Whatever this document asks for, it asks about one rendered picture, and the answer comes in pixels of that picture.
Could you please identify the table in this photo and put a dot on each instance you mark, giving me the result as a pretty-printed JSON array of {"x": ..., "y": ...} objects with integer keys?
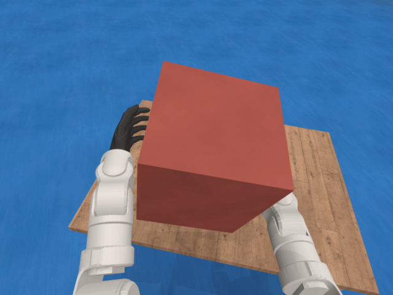
[{"x": 323, "y": 201}]

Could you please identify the carton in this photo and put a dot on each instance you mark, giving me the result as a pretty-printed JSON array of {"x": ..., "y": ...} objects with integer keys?
[{"x": 214, "y": 155}]

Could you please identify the left robot hand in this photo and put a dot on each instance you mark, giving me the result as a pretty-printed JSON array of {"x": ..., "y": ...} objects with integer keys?
[{"x": 122, "y": 138}]

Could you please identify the left robot upper arm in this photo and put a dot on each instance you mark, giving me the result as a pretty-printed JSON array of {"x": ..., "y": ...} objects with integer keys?
[{"x": 109, "y": 287}]

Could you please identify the robot left forearm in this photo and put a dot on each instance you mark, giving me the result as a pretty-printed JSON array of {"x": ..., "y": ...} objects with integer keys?
[{"x": 109, "y": 250}]

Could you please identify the robot right forearm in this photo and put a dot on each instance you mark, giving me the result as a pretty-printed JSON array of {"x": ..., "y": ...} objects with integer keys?
[{"x": 301, "y": 270}]

